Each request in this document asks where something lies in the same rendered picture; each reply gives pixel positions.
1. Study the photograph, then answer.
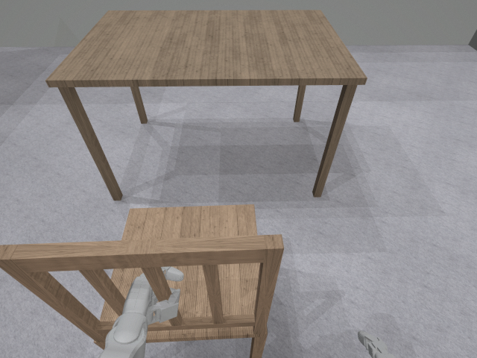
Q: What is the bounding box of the chair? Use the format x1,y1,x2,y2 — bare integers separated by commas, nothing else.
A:
0,204,284,358

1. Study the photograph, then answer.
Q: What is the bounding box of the left robot hand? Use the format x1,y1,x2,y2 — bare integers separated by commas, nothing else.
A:
122,266,184,325

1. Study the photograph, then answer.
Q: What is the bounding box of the table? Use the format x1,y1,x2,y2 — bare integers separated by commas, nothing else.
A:
45,10,367,201

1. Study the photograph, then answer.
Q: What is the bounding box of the left robot forearm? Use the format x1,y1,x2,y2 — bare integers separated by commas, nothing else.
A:
98,313,148,358

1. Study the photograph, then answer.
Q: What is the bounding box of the right robot hand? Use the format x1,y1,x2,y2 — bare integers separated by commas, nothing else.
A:
358,331,396,358

